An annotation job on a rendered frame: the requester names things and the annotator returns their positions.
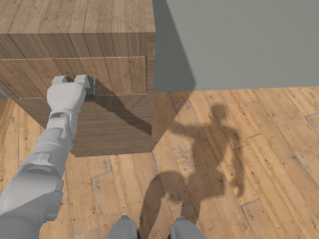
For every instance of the handle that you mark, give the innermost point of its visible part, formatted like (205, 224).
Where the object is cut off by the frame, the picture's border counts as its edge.
(91, 93)

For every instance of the left robot forearm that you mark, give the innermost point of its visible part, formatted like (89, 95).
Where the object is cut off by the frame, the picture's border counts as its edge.
(51, 150)

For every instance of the drawer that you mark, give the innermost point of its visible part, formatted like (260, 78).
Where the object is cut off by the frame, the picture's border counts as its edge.
(115, 75)

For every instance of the robot left upper arm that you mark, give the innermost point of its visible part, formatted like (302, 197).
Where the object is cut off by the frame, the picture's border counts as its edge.
(32, 200)

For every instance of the left robot shin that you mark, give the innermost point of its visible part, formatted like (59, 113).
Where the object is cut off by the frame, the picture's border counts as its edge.
(122, 217)

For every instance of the left robot hand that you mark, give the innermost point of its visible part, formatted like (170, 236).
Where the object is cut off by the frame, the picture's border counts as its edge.
(67, 95)

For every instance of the cabinet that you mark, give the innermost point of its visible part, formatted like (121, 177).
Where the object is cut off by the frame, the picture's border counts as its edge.
(109, 124)

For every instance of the right robot thigh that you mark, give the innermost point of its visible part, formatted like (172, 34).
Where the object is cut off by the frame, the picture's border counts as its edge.
(184, 229)

